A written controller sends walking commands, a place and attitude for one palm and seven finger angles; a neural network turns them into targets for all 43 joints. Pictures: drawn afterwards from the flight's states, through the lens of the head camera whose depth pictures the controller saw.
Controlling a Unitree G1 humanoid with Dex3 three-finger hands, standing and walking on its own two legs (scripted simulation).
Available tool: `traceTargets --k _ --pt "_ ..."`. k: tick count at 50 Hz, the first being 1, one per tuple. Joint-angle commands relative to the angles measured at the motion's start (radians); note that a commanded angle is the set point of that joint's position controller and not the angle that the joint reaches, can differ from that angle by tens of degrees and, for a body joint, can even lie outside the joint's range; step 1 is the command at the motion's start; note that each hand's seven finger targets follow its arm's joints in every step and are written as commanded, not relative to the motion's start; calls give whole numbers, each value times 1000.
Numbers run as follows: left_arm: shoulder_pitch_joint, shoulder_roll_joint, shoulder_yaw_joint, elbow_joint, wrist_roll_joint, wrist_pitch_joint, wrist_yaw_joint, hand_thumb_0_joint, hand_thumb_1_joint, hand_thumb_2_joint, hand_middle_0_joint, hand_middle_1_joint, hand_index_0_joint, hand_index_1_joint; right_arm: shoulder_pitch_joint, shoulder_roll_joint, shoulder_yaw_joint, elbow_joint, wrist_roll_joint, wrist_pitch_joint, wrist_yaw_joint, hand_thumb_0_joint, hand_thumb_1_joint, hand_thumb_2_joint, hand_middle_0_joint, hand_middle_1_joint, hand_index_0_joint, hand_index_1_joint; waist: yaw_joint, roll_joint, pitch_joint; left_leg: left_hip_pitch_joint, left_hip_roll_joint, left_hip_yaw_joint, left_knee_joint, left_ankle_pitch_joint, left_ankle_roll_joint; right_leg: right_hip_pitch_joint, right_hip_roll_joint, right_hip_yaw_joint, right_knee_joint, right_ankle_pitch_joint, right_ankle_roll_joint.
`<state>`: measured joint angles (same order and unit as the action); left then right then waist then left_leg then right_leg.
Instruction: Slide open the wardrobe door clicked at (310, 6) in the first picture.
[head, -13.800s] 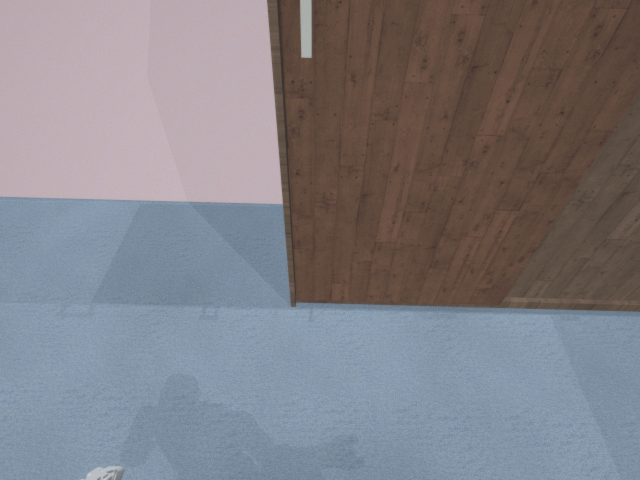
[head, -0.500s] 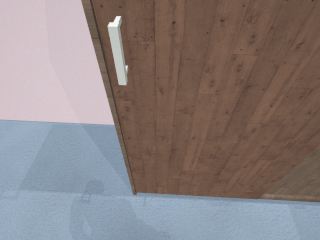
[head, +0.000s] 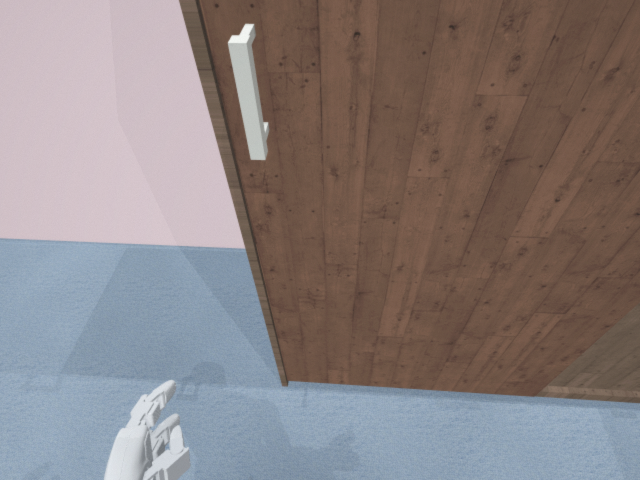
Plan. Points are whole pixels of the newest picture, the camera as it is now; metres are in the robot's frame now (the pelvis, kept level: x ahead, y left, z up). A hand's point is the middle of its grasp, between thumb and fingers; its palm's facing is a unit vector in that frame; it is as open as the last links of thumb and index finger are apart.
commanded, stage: raise the hand with hooked fingers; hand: left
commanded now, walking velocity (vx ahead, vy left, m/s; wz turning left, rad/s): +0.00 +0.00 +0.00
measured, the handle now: (253, 95) +0.48 +0.10 +0.25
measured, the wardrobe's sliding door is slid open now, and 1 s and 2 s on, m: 0.00 0.00 0.00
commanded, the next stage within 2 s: move the hooked fingers beside the handle in 1.96 s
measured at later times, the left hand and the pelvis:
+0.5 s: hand (135, 415) +0.18 +0.21 +0.06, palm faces -0.02 -1.00 -0.08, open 9.9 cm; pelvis -0.04 +0.01 -0.03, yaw +2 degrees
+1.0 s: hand (31, 333) +0.21 +0.27 +0.17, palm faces +0.06 -0.99 -0.10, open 12.9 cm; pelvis -0.03 +0.03 +0.00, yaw +1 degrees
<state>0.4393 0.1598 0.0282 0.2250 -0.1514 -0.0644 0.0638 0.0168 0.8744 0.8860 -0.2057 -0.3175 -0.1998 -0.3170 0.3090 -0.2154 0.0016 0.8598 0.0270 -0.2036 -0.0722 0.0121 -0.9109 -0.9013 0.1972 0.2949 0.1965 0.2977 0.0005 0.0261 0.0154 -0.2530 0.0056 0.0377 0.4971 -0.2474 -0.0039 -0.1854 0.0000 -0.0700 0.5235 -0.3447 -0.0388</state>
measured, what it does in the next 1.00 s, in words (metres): stands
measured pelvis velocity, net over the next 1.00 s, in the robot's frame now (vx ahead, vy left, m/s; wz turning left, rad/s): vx -0.03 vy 0.03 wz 0.01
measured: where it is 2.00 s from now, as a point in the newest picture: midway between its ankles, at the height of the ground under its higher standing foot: outside the picture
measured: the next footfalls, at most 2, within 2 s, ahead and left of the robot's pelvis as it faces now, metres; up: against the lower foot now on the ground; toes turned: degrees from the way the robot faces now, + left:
none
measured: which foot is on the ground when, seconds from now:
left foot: down 0.00-1.00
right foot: down 0.00-1.00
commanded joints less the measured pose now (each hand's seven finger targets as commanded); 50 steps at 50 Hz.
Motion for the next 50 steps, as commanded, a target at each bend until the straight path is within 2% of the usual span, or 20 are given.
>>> traceTargets --k 1,2,4,5,7,8,9,10,13,15,17,18,21,25,28,34,40,41,45,50 --pt "128 5 76 -92 -58 -266 -119 0 713 820 -213 -420 -213 -420 -147 -140 -69 -249 -15 -103 8 0 -900 -900 200 300 200 300 16 -280 -44 -126 -8 -39 125 147 12 -279 -3 -20 64 227 44" --pt "205 -16 83 -30 -78 -342 -187 0 690 810 -215 -435 -215 -435 -178 -139 -76 -269 -18 -99 23 0 -900 -900 200 300 200 300 41 -312 -33 -225 -11 -32 169 89 2 -317 -5 -7 113 200 46" --pt "190 37 114 -33 -105 -485 -337 0 643 790 -218 -465 -218 -465 -210 -156 -88 -324 -12 -94 50 0 -900 -900 200 300 200 300 43 -266 -78 -340 -20 -19 257 17 -11 -337 -27 43 184 164 39" --pt "237 110 189 -11 -111 -491 -389 0 620 780 -220 -480 -220 -480 -209 -165 -98 -366 -3 -83 59 0 -900 -900 200 300 200 300 71 -169 -111 -328 -27 -3 280 41 -8 -291 -43 82 198 207 28" --pt "175 157 211 -195 -143 -424 -429 0 573 760 -223 -510 -223 -510 -241 -163 -88 -461 13 -63 57 0 -900 -900 200 300 200 300 87 -90 -230 -315 -43 27 284 35 9 -230 -51 101 188 170 33" --pt "130 176 234 -267 -161 -383 -420 0 550 750 -225 -525 -225 -525 -242 -154 -83 -490 19 -55 46 0 -900 -900 200 300 200 300 83 -73 -253 -306 -44 29 285 16 15 -227 -52 116 168 130 42" --pt "68 176 236 -336 -174 -349 -402 0 527 740 -227 -540 -227 -540 -234 -147 -76 -512 21 -45 33 0 -900 -900 200 300 200 300 67 -81 -245 -291 -38 26 269 -15 20 -264 -33 89 158 43 40" --pt "7 193 257 -378 -188 -338 -373 0 503 730 -228 -555 -228 -555 -221 -147 -74 -509 18 -37 18 0 -900 -900 200 300 200 300 48 -115 -207 -304 -30 9 285 -43 21 -295 -32 117 135 -9 49" --pt "-159 179 208 -605 -146 -391 -288 0 433 700 -233 -600 -233 -600 -160 -130 -59 -498 6 -51 3 0 -900 -900 200 300 200 300 -4 42 -217 -190 -5 -25 279 -13 36 -345 -11 96 138 17 33" --pt "-281 194 159 -683 -120 -433 -268 0 387 680 -237 -630 -237 -630 -128 -138 -42 -470 -3 -69 -4 0 -900 -900 200 300 200 300 -45 55 -213 -158 6 -51 278 1 43 -358 3 75 154 52 26" --pt "-264 188 134 -628 -113 -441 -291 0 340 660 -240 -660 -240 -660 -122 -141 -32 -442 2 -90 -12 0 -900 -900 200 300 200 300 -55 68 -190 -136 10 -64 261 -8 43 -363 8 58 141 46 21" --pt "-254 186 120 -601 -117 -426 -312 0 317 650 -242 -675 -242 -675 -131 -146 -26 -437 7 -99 -15 0 -900 -900 200 300 200 300 -51 92 -166 -136 9 -67 246 -30 42 -362 9 56 125 28 21" --pt "-242 232 164 -478 -136 -318 -371 0 247 620 -247 -720 -247 -720 -148 -156 -13 -422 22 -110 -26 0 -900 -900 200 300 200 300 -24 45 -131 -154 7 -76 194 -54 40 -298 1 69 63 -1 25" --pt "-188 307 309 -428 -180 -165 -383 0 153 580 -253 -780 -253 -780 -193 -145 -6 -423 29 -123 -31 0 -900 -900 200 300 200 300 46 -5 -197 -111 6 -76 131 8 37 -169 -4 56 23 52 29" --pt "-207 299 347 -504 -214 -127 -366 0 83 550 -258 -825 -258 -825 -201 -133 4 -425 25 -138 -22 0 -900 -900 200 300 200 300 58 -10 -209 -71 5 -70 94 64 33 -130 0 27 14 129 33" --pt "-265 299 339 -567 -215 -98 -372 0 -57 490 -268 -915 -268 -915 -180 -145 7 -407 29 -176 -10 0 -900 -900 200 300 200 300 47 16 -172 5 8 -64 41 85 32 -127 13 6 -19 158 30" --pt "-404 386 397 -572 -209 -8 -382 0 -197 430 -278 -1005 -278 -1005 -185 -160 14 -388 36 -178 -30 0 -900 -900 200 300 200 300 57 13 -131 55 9 -79 -24 64 34 -91 18 5 -79 123 26" --pt "-453 387 396 -591 -210 3 -384 0 -220 420 -280 -1020 -280 -1020 -195 -157 16 -388 39 -177 -33 0 -900 -900 200 300 200 300 55 48 -126 69 6 -79 -37 60 32 -85 16 5 -87 117 25" --pt "-535 432 437 -603 -217 45 -394 0 -313 380 -287 -1080 -287 -1080 -210 -154 26 -385 38 -172 -39 0 -900 -900 200 300 200 300 69 73 -164 134 4 -86 -63 111 28 -32 21 2 -106 171 18" --pt "-613 464 461 -536 -225 137 -431 0 -430 330 -295 -1155 -295 -1155 -235 -153 39 -383 46 -147 -37 0 -900 -900 200 300 200 300 77 73 -130 157 0 -88 -89 128 25 -10 19 10 -140 211 13"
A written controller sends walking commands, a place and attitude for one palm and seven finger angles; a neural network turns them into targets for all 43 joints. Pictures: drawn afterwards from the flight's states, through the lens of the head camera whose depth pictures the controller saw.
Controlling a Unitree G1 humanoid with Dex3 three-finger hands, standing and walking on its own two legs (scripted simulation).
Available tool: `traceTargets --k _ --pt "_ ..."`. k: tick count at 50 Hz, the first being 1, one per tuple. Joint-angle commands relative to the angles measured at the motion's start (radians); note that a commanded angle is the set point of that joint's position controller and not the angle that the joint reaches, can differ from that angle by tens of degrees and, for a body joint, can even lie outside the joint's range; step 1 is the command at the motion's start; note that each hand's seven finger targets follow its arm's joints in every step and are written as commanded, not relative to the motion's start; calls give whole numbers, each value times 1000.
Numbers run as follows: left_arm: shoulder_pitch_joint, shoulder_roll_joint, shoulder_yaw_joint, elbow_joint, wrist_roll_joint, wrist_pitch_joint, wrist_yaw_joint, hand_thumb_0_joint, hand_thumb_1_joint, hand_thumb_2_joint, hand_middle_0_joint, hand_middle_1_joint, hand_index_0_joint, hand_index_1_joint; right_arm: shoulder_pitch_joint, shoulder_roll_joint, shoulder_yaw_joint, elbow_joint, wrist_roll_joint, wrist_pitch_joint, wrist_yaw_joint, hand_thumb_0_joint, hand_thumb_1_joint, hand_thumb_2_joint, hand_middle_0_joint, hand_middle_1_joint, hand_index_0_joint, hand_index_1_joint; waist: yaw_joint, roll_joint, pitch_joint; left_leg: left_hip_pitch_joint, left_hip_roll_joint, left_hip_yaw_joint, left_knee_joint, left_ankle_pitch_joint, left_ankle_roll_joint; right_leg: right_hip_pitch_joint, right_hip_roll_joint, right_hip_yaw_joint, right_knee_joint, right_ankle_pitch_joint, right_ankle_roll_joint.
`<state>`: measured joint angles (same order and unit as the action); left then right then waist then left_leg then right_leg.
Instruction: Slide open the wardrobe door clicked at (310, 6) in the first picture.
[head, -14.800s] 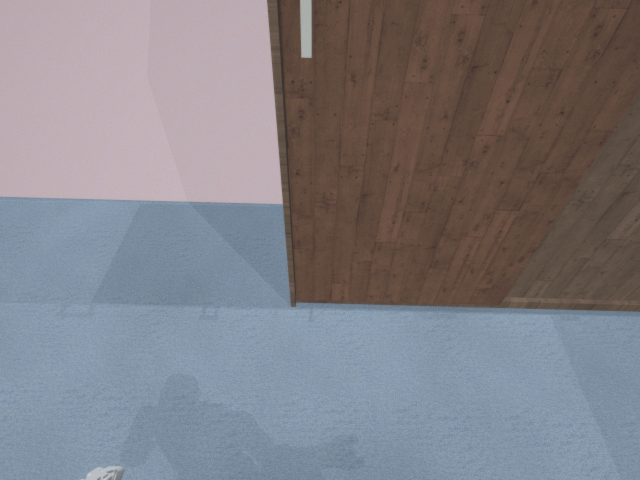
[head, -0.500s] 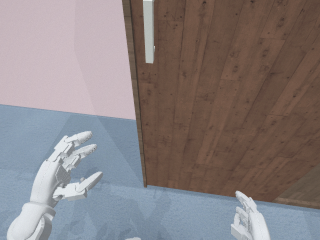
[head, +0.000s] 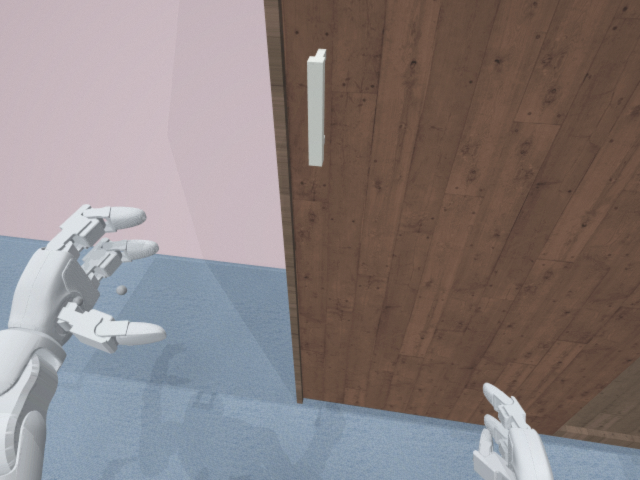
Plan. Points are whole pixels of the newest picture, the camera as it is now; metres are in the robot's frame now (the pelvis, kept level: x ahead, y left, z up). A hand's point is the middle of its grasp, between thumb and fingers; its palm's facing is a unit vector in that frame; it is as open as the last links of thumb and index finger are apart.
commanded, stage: raise the hand with hooked fingers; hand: left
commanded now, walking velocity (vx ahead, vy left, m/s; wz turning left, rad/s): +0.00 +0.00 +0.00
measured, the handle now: (318, 109) +0.51 +0.07 +0.25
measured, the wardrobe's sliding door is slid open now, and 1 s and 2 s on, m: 0.00 0.00 0.00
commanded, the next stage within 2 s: move the hooked fingers beside the handle in 0.96 s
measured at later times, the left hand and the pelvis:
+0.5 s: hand (58, 190) +0.27 +0.27 +0.27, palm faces +0.08 -0.99 -0.15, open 14.0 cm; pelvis -0.01 -0.01 +0.01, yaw +1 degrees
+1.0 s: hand (84, 186) +0.29 +0.27 +0.26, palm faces +0.05 -0.99 -0.13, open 14.0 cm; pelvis +0.01 -0.01 +0.01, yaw +0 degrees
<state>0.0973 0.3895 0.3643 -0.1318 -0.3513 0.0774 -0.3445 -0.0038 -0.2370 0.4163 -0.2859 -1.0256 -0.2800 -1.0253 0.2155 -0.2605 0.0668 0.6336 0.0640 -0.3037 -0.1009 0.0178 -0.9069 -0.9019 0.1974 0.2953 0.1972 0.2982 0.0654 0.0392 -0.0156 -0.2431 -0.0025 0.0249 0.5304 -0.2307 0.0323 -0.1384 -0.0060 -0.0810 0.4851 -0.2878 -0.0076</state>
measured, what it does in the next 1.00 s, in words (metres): stands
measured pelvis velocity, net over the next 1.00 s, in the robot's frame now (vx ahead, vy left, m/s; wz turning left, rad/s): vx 0.01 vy -0.01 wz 0.01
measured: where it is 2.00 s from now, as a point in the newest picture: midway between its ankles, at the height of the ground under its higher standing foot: outside the picture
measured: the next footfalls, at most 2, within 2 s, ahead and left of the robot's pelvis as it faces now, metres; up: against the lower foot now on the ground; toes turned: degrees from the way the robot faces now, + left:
none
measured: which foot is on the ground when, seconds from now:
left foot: down 0.00-1.00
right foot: down 0.00-1.00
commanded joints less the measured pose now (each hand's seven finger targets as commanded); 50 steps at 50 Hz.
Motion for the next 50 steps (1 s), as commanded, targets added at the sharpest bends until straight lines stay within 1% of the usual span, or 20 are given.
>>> traceTargets --k 1,4,5,8,10,14,15,22,24,25,27,30,33,35,37,40,43,45,49,50 --pt "-304 243 127 -180 -24 17 -29 0 -453 320 -297 -1170 -297 -1170 -146 -109 -24 -158 13 -37 -7 0 -900 -900 200 300 200 300 7 59 -105 151 6 -73 -130 110 -11 -53 23 17 -105 153 -16" --pt "-399 267 133 -166 -19 77 -39 0 -500 300 -300 -1200 -300 -1200 -169 -106 -13 -166 19 -15 -7 0 -900 -900 200 300 200 300 4 62 -94 162 4 -85 -152 77 -13 -62 26 12 -120 116 -17" --pt "-412 291 151 -169 -18 91 -42 0 -500 300 -300 -1200 -300 -1200 -181 -105 -11 -171 19 -10 -5 0 -900 -900 200 300 200 300 14 45 -97 167 3 -84 -149 95 -10 -47 26 21 -131 130 -20" --pt "-488 330 171 -156 -17 132 -58 0 -500 300 -300 -1200 -300 -1200 -192 -103 -6 -174 22 9 -6 0 -900 -900 200 300 200 300 10 63 -136 198 -3 -83 -152 104 -8 -40 23 21 -138 140 -20" --pt "-506 357 190 -128 -21 152 -71 0 -500 300 -300 -1200 -300 -1200 -206 -102 -1 -174 23 20 -2 0 -900 -900 200 300 200 300 16 38 -122 190 -4 -80 -148 112 -5 -30 22 31 -155 149 -21" --pt "-621 395 192 -68 -13 200 -92 0 -500 300 -300 -1200 -300 -1200 -217 -109 3 -171 31 38 -3 0 -900 -900 200 300 200 300 5 44 -121 196 -8 -85 -164 69 -4 -55 20 24 -162 103 -17" --pt "-625 415 204 -48 -16 213 -97 0 -500 300 -300 -1200 -300 -1200 -229 -109 5 -173 32 41 0 0 -900 -900 200 300 200 300 17 47 -115 187 -9 -84 -157 72 -4 -42 15 42 -174 102 -20" --pt "-784 510 233 4 -5 263 -137 0 -500 300 -300 -1200 -300 -1200 -250 -122 5 -176 41 54 6 0 -900 -900 200 300 200 300 12 60 -161 194 -15 -82 -139 94 3 -34 -4 60 -172 119 -16" --pt "-787 487 212 61 -3 278 -147 0 -500 300 -300 -1200 -300 -1200 -245 -126 4 -175 45 55 8 0 -900 -900 200 300 200 300 7 54 -146 192 -16 -87 -143 80 2 -54 -1 52 -168 103 -16" --pt "-738 476 209 103 -9 287 -157 0 -500 300 -300 -1200 -300 -1200 -244 -127 1 -178 46 58 14 0 -900 -900 200 300 200 300 17 3 -130 170 -13 -86 -134 88 2 -45 -5 67 -173 113 -13" --pt "-705 455 189 142 -7 308 -173 0 -500 300 -300 -1200 -300 -1200 -234 -138 -1 -179 51 68 19 0 -900 -900 200 300 200 300 10 -23 -122 154 -14 -83 -132 84 4 -67 -5 59 -159 119 -6" --pt "-713 481 207 55 -9 305 -171 0 -500 300 -300 -1200 -300 -1200 -249 -135 -6 -201 53 74 30 0 -900 -900 200 300 200 300 22 10 -151 170 -12 -79 -119 114 2 -54 -8 68 -150 144 -8" --pt "-760 523 259 -74 -11 271 -146 0 -500 300 -300 -1200 -300 -1200 -248 -129 -9 -218 46 66 25 0 -900 -900 200 300 200 300 23 67 -232 227 -20 -78 -120 164 5 -26 4 48 -129 196 -17" --pt "-709 558 309 -72 -22 257 -132 0 -500 300 -300 -1200 -300 -1200 -243 -127 -9 -210 38 67 26 0 -900 -900 200 300 200 300 36 32 -223 211 -17 -73 -109 184 8 -5 0 60 -137 231 -13" --pt "-727 522 287 -33 -20 263 -126 0 -500 300 -300 -1200 -300 -1200 -237 -126 -8 -196 42 70 22 0 -900 -900 200 300 200 300 21 40 -184 200 -17 -67 -119 157 8 -34 4 49 -140 204 -9" --pt "-740 503 252 -9 -6 284 -119 0 -500 300 -300 -1200 -300 -1200 -236 -128 -9 -193 45 72 20 0 -900 -900 200 300 200 300 21 73 -146 197 -13 -67 -123 144 4 -54 1 56 -148 183 -10" --pt "-757 492 233 -28 2 297 -121 0 -500 300 -300 -1200 -300 -1200 -234 -127 -9 -201 46 71 14 0 -900 -900 200 300 200 300 12 85 -188 225 -17 -72 -122 171 6 -47 4 45 -131 218 -13" --pt "-714 481 228 -5 -6 298 -133 0 -500 300 -300 -1200 -300 -1200 -230 -126 -8 -198 47 77 17 0 -900 -900 200 300 200 300 15 7 -179 218 -12 -71 -116 184 9 -39 6 49 -139 242 -5" --pt "-748 494 239 -34 -9 290 -145 0 -500 300 -300 -1200 -300 -1200 -237 -125 -6 -202 48 81 17 0 -900 -900 200 300 200 300 10 66 -206 240 -18 -71 -122 189 8 -42 11 37 -131 246 -10" --pt "-723 511 255 -34 -14 287 -145 0 -500 300 -300 -1200 -300 -1200 -238 -124 -6 -203 45 82 21 0 -900 -900 200 300 200 300 20 40 -206 233 -16 -70 -112 206 8 -28 7 48 -134 269 -9"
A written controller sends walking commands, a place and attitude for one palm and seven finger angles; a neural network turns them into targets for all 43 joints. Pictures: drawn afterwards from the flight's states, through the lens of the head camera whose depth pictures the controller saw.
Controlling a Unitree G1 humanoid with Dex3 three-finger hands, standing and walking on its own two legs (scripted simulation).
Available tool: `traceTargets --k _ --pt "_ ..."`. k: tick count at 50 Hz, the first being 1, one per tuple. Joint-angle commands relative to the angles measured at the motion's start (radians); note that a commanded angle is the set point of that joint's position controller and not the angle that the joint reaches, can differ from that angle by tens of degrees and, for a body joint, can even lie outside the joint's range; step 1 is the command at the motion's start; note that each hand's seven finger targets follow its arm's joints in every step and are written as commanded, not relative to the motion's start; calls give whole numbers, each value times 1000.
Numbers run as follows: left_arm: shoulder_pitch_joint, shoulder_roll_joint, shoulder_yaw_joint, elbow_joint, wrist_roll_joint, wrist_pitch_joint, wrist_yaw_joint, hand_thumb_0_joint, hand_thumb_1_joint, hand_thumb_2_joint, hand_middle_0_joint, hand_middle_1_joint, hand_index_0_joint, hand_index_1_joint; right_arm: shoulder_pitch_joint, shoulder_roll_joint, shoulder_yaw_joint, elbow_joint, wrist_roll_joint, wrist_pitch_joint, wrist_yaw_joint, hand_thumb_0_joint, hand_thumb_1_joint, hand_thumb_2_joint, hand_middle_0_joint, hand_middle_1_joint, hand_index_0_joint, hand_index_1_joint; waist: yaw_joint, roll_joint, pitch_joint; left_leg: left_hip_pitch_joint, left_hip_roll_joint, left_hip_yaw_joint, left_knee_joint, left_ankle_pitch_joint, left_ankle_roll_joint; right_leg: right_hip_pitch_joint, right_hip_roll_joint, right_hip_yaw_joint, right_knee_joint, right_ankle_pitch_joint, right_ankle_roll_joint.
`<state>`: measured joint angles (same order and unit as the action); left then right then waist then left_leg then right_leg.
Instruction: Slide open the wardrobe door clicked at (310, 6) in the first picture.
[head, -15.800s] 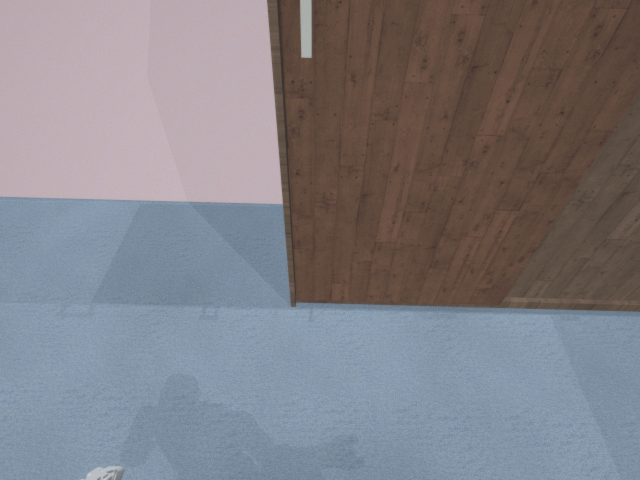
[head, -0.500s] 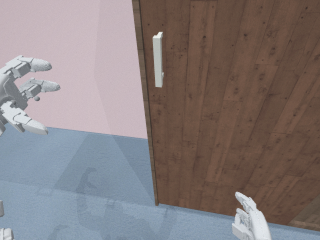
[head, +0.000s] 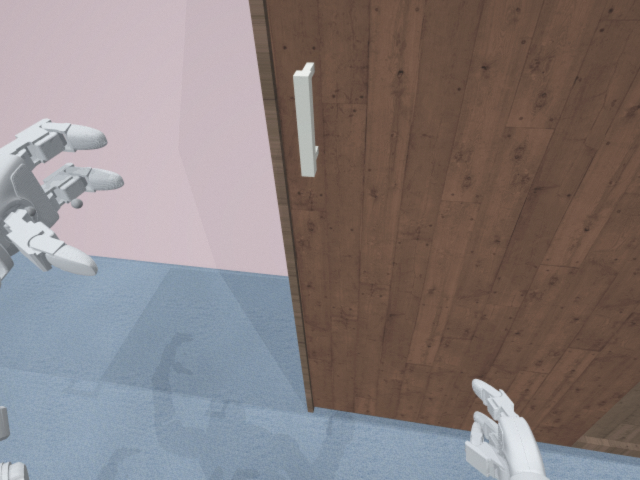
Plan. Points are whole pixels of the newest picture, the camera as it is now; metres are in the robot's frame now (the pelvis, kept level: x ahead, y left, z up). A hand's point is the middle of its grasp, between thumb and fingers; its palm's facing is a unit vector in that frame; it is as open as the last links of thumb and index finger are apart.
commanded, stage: move the hooked fingers beside the handle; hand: left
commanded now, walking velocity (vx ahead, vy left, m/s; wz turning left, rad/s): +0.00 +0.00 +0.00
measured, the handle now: (309, 121) +0.50 +0.08 +0.24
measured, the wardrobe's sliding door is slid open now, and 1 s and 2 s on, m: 0.00 0.00 0.00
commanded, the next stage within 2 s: none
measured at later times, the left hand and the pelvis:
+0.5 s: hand (142, 177) +0.33 +0.23 +0.26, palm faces -0.01 -1.00 -0.09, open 14.0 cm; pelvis +0.01 +0.00 +0.00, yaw -1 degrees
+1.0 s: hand (189, 160) +0.37 +0.20 +0.25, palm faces -0.02 -1.00 -0.05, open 14.0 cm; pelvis +0.01 +0.00 +0.00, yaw -1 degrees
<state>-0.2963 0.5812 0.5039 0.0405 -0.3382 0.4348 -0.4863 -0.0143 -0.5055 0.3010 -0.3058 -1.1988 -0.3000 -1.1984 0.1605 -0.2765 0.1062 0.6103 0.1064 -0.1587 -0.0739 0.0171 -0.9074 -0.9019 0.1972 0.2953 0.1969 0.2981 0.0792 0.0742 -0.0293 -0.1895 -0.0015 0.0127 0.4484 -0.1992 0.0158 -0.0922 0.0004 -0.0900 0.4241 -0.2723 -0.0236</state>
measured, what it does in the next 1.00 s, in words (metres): stands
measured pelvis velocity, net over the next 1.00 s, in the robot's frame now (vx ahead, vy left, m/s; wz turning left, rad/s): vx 0.01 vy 0.00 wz -0.01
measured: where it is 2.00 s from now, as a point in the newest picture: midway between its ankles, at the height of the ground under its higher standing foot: outside the picture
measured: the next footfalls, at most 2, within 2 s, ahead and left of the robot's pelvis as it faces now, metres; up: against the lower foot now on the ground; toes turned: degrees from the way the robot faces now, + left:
none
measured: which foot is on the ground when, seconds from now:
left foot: down 0.00-1.00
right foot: down 0.00-1.00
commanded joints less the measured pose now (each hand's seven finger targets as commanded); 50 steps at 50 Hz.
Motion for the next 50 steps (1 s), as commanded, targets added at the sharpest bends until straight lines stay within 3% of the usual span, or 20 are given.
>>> traceTargets --k 1,3,5,8,10,15,18,20,23,26,30,31,33,34,37,38,40,43,47,50 --pt "-350 317 115 -220 -27 -71 -2 0 -500 300 -300 -1200 -300 -1200 -186 -109 -44 -178 4 -62 -6 0 -900 -900 200 300 200 300 1 24 -199 181 -19 -59 -35 182 24 -73 2 47 -69 261 3" --pt "-340 309 116 -201 -28 -68 1 0 -500 300 -300 -1200 -300 -1200 -178 -105 -45 -179 4 -60 -7 0 -900 -900 200 300 200 300 0 13 -207 190 -20 -60 -40 186 24 -76 8 38 -66 262 4" --pt "-370 267 64 -143 -27 -61 0 0 -500 300 -300 -1200 -300 -1200 -177 -104 -44 -163 6 -56 -6 0 -900 -900 200 300 200 300 -11 -13 -153 175 -13 -60 -37 159 23 -106 4 50 -81 236 7" --pt "-470 222 -4 -140 -7 -57 15 0 -500 300 -300 -1200 -300 -1200 -181 -105 -43 -159 10 -59 -12 0 -900 -900 200 300 200 300 -28 24 -155 187 -15 -70 -51 123 20 -136 6 38 -78 182 3" --pt "-497 192 -45 -184 4 -61 32 0 -500 300 -300 -1200 -300 -1200 -191 -96 -40 -167 9 -60 -12 0 -900 -900 200 300 200 300 -23 43 -171 200 -15 -70 -48 123 18 -128 3 48 -82 174 -2" --pt "-494 232 10 -137 15 -60 71 0 -500 300 -300 -1200 -300 -1200 -190 -99 -43 -153 0 -45 -11 0 -900 -900 200 300 200 300 -4 -38 -215 185 -16 -69 -48 154 24 -79 1 44 -78 211 -1" --pt "-511 193 -8 -184 22 -56 96 0 -500 300 -300 -1200 -300 -1200 -200 -88 -40 -166 0 -39 -4 0 -900 -900 200 300 200 300 -2 32 -237 201 -18 -65 -51 199 17 -66 -1 37 -58 259 -9" --pt "-446 209 17 -161 22 -45 107 0 -500 300 -300 -1200 -300 -1200 -196 -91 -44 -166 -2 -27 0 0 -900 -900 200 300 200 300 12 -28 -237 185 -13 -57 -47 220 20 -42 1 39 -61 285 -6" --pt "-470 165 -16 -164 24 -27 118 0 -500 300 -300 -1200 -300 -1200 -199 -89 -45 -167 2 -16 0 0 -900 -900 200 300 200 300 -4 -24 -221 187 -15 -51 -48 218 22 -62 1 37 -56 299 -2" --pt "-463 195 11 -145 28 -16 131 0 -500 300 -300 -1200 -300 -1200 -198 -95 -50 -162 1 -6 -1 0 -900 -900 200 300 200 300 -1 -52 -218 170 -15 -43 -43 222 26 -50 -2 44 -60 319 3" --pt "-563 134 -71 -187 33 -37 138 0 -500 300 -300 -1200 -300 -1200 -202 -88 -51 -161 2 -6 -8 0 -900 -900 200 300 200 300 -23 -15 -218 199 -14 -38 -35 214 27 -70 -3 52 -66 305 3" --pt "-562 155 -48 -161 34 -38 142 0 -500 300 -300 -1200 -300 -1200 -200 -89 -52 -159 3 -8 -11 0 -900 -900 200 300 200 300 -21 -14 -221 194 -17 -43 -36 200 28 -73 -3 52 -67 292 3" --pt "-590 134 -73 -120 38 -43 144 0 -500 300 -300 -1200 -300 -1200 -192 -90 -52 -148 3 -6 -18 0 -900 -900 200 300 200 300 -32 -24 -212 194 -18 -44 -38 192 29 -83 0 50 -67 282 4" --pt "-624 123 -92 -130 42 -49 145 0 -500 300 -300 -1200 -300 -1200 -191 -91 -52 -147 3 -7 -19 0 -900 -900 200 300 200 300 -36 5 -218 202 -18 -46 -39 190 27 -86 -1 48 -65 275 1" --pt "-647 114 -105 -76 45 -50 158 0 -500 300 -300 -1200 -300 -1200 -184 -92 -54 -134 2 -6 -23 0 -900 -900 200 300 200 300 -41 -35 -208 189 -18 -44 -39 170 31 -90 -4 55 -73 265 6" --pt "-643 118 -100 -47 47 -47 163 0 -500 300 -300 -1200 -300 -1200 -182 -92 -54 -132 2 -4 -24 0 -900 -900 200 300 200 300 -37 -18 -209 183 -19 -45 -40 156 29 -95 -4 57 -75 248 5" --pt "-663 127 -104 1 52 -50 175 0 -500 300 -300 -1200 -300 -1200 -170 -99 -57 -119 2 3 -24 0 -900 -900 200 300 200 300 -40 -65 -194 165 -15 -42 -39 150 30 -93 -5 57 -81 239 7" --pt "-717 127 -106 7 64 -65 189 0 -500 300 -300 -1200 -300 -1200 -170 -93 -57 -129 0 4 -22 0 -900 -900 200 300 200 300 -38 -16 -237 175 -20 -42 -40 170 29 -72 -9 61 -69 266 2" --pt "-725 96 -121 -45 68 -104 202 0 -500 300 -300 -1200 -300 -1200 -164 -86 -57 -142 -6 7 -14 0 -900 -900 200 300 200 300 -33 -14 -296 206 -16 -42 -39 243 29 -27 -7 55 -51 344 -4" --pt "-678 80 -128 44 66 -88 206 0 -500 300 -300 -1200 -300 -1200 -154 -93 -63 -127 -3 17 -14 0 -900 -900 200 300 200 300 -33 -84 -236 175 -10 -34 -41 215 33 -54 -3 55 -63 326 3"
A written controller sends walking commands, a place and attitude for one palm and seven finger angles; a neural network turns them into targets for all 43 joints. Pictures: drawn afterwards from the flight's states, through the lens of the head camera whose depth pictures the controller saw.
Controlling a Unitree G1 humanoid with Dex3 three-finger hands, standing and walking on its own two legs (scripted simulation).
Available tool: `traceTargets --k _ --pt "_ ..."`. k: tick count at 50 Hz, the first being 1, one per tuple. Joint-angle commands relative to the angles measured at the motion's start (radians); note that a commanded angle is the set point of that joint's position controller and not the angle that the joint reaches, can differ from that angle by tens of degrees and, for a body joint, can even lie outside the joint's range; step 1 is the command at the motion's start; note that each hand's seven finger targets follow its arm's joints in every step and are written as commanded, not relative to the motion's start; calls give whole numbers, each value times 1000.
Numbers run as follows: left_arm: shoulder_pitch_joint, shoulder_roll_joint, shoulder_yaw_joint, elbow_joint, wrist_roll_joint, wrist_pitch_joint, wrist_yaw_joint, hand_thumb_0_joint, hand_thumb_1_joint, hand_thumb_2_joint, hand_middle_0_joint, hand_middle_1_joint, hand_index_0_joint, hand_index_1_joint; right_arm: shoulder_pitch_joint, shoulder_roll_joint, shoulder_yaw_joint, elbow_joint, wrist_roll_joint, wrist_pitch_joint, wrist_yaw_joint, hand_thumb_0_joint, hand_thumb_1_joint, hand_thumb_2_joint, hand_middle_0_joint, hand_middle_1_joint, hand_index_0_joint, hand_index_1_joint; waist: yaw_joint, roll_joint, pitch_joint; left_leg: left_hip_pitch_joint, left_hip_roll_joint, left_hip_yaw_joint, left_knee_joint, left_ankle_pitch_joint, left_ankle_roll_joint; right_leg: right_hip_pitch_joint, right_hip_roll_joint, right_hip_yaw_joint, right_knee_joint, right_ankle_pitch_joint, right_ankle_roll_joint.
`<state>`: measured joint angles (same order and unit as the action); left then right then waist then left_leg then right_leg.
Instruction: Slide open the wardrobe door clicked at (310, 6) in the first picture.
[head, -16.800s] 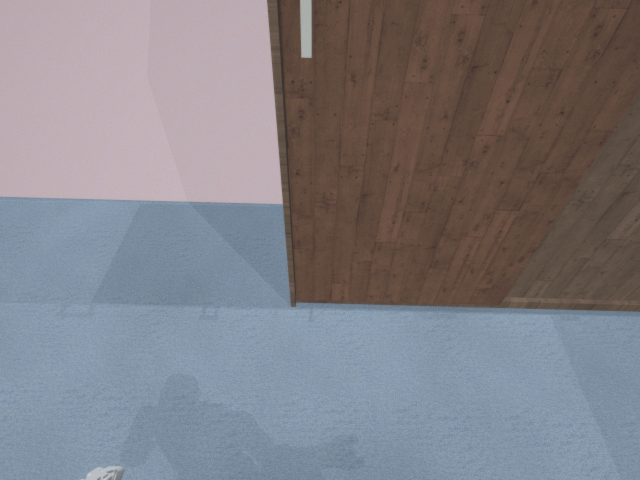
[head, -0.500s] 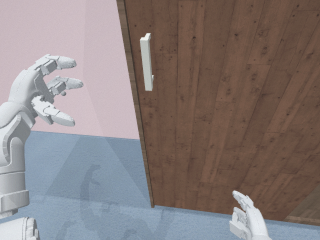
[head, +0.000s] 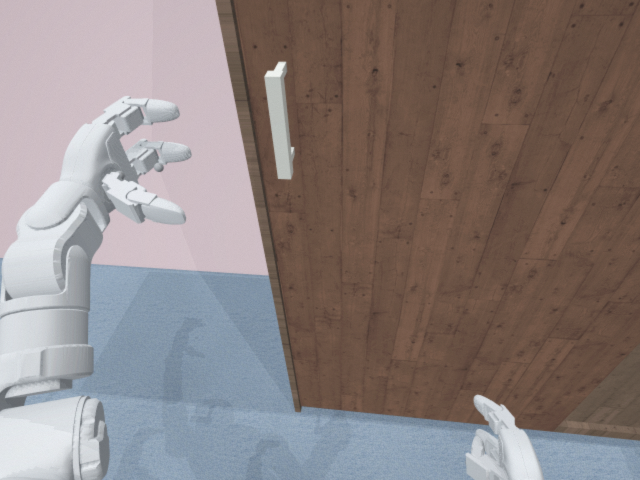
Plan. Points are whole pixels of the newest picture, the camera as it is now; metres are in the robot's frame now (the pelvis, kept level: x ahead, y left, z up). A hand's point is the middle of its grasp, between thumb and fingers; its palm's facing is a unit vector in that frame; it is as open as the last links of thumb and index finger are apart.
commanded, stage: move the hooked fingers beside the handle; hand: left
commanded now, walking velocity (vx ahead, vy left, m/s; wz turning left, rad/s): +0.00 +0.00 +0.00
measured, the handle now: (283, 122) +0.49 +0.09 +0.24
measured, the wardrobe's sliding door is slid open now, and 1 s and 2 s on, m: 0.00 0.00 0.00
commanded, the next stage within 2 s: feel for the door with the fingertips in 1.46 s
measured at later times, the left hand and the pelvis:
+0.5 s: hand (214, 149) +0.41 +0.16 +0.25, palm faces -0.02 -1.00 -0.02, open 14.0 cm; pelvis +0.00 +0.00 +0.00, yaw -1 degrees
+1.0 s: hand (225, 147) +0.42 +0.15 +0.24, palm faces +0.01 -1.00 -0.01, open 14.0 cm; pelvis +0.01 +0.00 +0.00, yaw -1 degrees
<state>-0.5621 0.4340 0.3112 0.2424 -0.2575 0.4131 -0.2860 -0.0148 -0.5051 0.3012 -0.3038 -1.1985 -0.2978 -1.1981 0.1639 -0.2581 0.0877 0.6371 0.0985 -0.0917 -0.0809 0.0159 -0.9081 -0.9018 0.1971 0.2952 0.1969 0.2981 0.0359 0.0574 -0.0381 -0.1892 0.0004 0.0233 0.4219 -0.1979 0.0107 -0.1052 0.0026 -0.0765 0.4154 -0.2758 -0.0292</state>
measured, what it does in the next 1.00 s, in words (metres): stands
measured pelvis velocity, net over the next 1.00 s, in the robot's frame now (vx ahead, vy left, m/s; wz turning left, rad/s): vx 0.01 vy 0.00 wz -0.03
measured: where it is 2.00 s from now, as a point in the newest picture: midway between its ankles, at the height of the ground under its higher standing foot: outside the picture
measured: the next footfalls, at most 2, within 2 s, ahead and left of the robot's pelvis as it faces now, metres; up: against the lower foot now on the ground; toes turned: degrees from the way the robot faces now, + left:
none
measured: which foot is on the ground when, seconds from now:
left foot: down 0.00-1.00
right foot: down 0.00-1.00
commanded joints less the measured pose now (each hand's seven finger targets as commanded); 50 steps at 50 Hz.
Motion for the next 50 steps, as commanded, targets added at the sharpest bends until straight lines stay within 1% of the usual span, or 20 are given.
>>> traceTargets --k 1,3,6,10,14,18,19,20,24,25,27,31,34,36,38,39,40,43,47,50 --pt "-448 205 45 -155 -15 -61 10 0 -500 300 -300 -1200 -300 -1200 -157 -111 -43 -153 6 -48 -9 0 -900 -900 200 300 200 300 1 -68 -216 167 -13 -45 -19 197 38 -52 -7 40 -55 319 11" --pt "-492 198 32 -156 -4 -53 27 0 -500 300 -300 -1200 -300 -1200 -153 -110 -45 -152 5 -46 -10 0 -900 -900 200 300 200 300 -3 -19 -222 177 -15 -45 -19 185 37 -66 -6 44 -57 292 8" --pt "-539 207 35 -177 5 -62 54 0 -500 300 -300 -1200 -300 -1200 -146 -111 -48 -148 1 -41 -10 0 -900 -900 200 300 200 300 -3 -18 -254 189 -14 -47 -19 204 38 -48 -6 47 -59 301 6" --pt "-550 202 30 -123 8 -80 68 0 -500 300 -300 -1200 -300 -1200 -130 -111 -52 -134 -1 -30 -11 0 -900 -900 200 300 200 300 -11 -74 -249 180 -8 -38 -16 213 40 -37 -5 47 -59 322 11" --pt "-601 167 8 -128 18 -94 84 0 -500 300 -300 -1200 -300 -1200 -116 -109 -55 -132 -4 -30 -9 0 -900 -900 200 300 200 300 -12 -6 -285 212 -13 -42 -17 249 36 -32 -2 46 -50 352 2" --pt "-595 144 -1 -57 21 -87 100 0 -500 300 -300 -1200 -300 -1200 -105 -111 -60 -123 -3 -20 -9 0 -900 -900 200 300 200 300 -16 -61 -260 186 -9 -36 -19 232 38 -39 1 43 -53 343 7" --pt "-626 116 -32 -49 24 -85 102 0 -500 300 -300 -1200 -300 -1200 -105 -111 -58 -120 -2 -17 -9 0 -900 -900 200 300 200 300 -26 -37 -246 183 -9 -34 -20 221 37 -53 0 45 -55 331 7" --pt "-624 119 -28 -24 27 -88 109 0 -500 300 -300 -1200 -300 -1200 -97 -112 -62 -114 -5 -16 -9 0 -900 -900 200 300 200 300 -24 -65 -240 186 -6 -35 -18 227 40 -56 1 45 -60 331 7" --pt "-697 123 -21 -53 41 -112 138 0 -500 300 -300 -1200 -300 -1200 -86 -109 -66 -117 -10 -13 -6 0 -900 -900 200 300 200 300 -25 -27 -297 209 -9 -35 -15 261 38 -33 2 49 -49 360 2" --pt "-682 118 -27 -49 43 -121 142 0 -500 300 -300 -1200 -300 -1200 -81 -112 -67 -117 -13 -11 -4 0 -900 -900 200 300 200 300 -22 -61 -305 210 -5 -37 -15 281 38 -21 3 45 -47 374 3" --pt "-691 106 -24 -53 40 -131 148 0 -500 300 -300 -1200 -300 -1200 -79 -108 -67 -117 -14 -9 -2 0 -900 -900 200 300 200 300 -21 -53 -319 212 -8 -34 -14 297 39 -5 2 48 -41 407 3" --pt "-691 87 -38 43 49 -117 161 0 -500 300 -300 -1200 -300 -1200 -66 -113 -70 -105 -13 5 -3 0 -900 -900 200 300 200 300 -29 -91 -246 169 -5 -25 -23 249 42 -33 3 46 -56 370 9" --pt "-740 66 -57 22 61 -125 176 0 -500 300 -300 -1200 -300 -1200 -59 -108 -72 -106 -14 8 -1 0 -900 -900 200 300 200 300 -36 -44 -270 195 -5 -25 -19 259 39 -42 5 49 -54 365 5" --pt "-711 116 -4 2 59 -139 183 0 -500 300 -300 -1200 -300 -1200 -59 -111 -76 -114 -19 10 1 0 -900 -900 200 300 200 300 -17 -62 -309 196 -7 -23 -21 285 42 1 3 53 -52 403 5" --pt "-670 121 11 -14 59 -144 181 0 -500 300 -300 -1200 -300 -1200 -63 -107 -74 -124 -20 15 2 0 -900 -900 200 300 200 300 -7 -85 -323 191 -7 -17 -22 307 43 32 2 53 -43 441 6" --pt "-666 102 -5 -19 57 -144 177 0 -500 300 -300 -1200 -300 -1200 -64 -106 -75 -125 -20 16 2 0 -900 -900 200 300 200 300 -10 -94 -319 186 -9 -12 -23 307 44 35 2 53 -41 456 9" --pt "-609 138 24 2 59 -143 175 0 -500 300 -300 -1200 -300 -1200 -64 -112 -78 -128 -18 21 3 0 -900 -900 200 300 200 300 1 -110 -304 178 -3 -12 -25 309 44 39 2 50 -44 452 10" --pt "-656 81 -40 18 61 -124 164 0 -500 300 -300 -1200 -300 -1200 -69 -109 -73 -123 -10 27 -2 0 -900 -900 200 300 200 300 -26 -76 -228 164 -6 -6 -30 242 45 -22 3 53 -63 386 13" --pt "-711 108 -23 -63 55 -139 164 0 -500 300 -300 -1200 -300 -1200 -72 -109 -75 -132 -14 18 -5 0 -900 -900 200 300 200 300 -25 -53 -304 205 -10 -16 -22 273 47 2 3 57 -58 407 8" --pt "-668 100 -24 -67 47 -144 157 0 -500 300 -300 -1200 -300 -1200 -74 -109 -76 -130 -15 15 -4 0 -900 -900 200 300 200 300 -20 -55 -311 212 -9 -14 -20 283 46 9 4 53 -57 418 9"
